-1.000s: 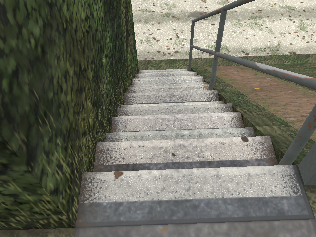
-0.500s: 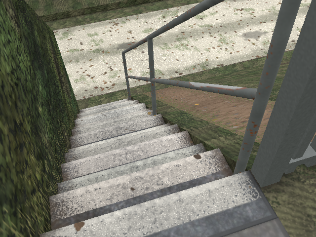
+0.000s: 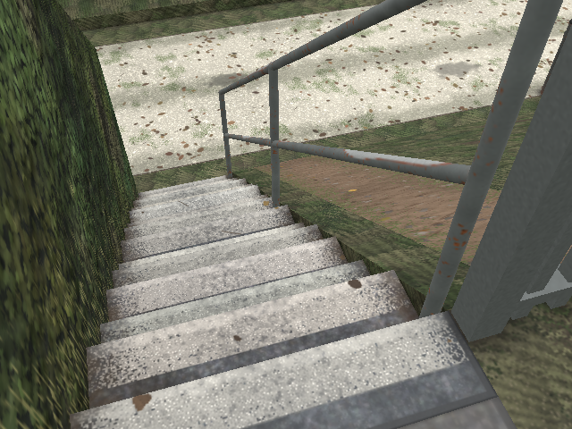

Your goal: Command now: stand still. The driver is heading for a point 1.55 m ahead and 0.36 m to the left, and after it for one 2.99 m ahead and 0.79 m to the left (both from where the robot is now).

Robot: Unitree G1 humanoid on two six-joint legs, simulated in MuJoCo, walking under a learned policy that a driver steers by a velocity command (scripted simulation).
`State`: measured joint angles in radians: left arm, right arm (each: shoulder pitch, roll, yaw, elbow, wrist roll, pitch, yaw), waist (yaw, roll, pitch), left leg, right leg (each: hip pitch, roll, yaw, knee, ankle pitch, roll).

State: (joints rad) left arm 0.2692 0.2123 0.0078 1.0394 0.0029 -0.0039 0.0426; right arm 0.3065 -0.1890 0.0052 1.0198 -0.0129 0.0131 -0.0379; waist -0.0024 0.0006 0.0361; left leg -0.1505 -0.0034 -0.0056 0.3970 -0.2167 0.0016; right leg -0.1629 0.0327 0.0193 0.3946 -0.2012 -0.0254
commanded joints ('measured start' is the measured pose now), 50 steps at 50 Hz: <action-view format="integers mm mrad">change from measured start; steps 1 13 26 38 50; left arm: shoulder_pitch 36 97 128 181 -1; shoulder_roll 75 41 5 48 20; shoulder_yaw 10 -3 -7 21 47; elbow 0 72 102 105 -12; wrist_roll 0 0 1 7 39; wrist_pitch -9 -8 -11 2 -39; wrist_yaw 4 10 14 9 -37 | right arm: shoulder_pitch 48 73 99 99 365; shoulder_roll -90 -53 -21 -19 -140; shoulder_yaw -14 -2 4 -5 -61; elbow -1 69 109 96 88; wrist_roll -1 -1 0 -13 -18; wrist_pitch -6 -6 -8 1 -65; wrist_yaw -4 -6 -10 -3 9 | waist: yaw -1 0 1 21 -78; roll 13 8 5 -53 202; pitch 29 50 53 89 162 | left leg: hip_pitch -32 -50 -62 -181 137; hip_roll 88 79 74 -6 392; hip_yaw -100 -96 -93 -44 -658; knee -84 -81 -70 48 -337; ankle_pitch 45 27 35 -382 -678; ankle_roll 25 28 25 50 215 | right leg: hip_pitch -27 -52 -57 -101 -628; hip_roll -90 -92 -95 -86 -26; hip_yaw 102 100 98 157 -20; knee -77 -76 -74 -106 571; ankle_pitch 32 13 13 -520 -273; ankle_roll -32 -27 -28 -92 -86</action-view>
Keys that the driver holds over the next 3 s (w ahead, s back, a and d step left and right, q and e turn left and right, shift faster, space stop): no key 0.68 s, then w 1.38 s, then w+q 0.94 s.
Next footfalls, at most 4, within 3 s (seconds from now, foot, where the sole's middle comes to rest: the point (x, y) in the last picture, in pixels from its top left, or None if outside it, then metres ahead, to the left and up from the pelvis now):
1.40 right None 0.39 -0.04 -0.78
1.84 left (254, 402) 0.59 0.11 -0.78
2.44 right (339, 324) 0.91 -0.13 -0.97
2.98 left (238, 317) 1.06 0.20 -1.18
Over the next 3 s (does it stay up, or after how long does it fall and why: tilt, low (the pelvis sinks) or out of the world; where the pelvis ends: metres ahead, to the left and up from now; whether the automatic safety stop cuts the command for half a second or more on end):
stays up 1.02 0.10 -0.38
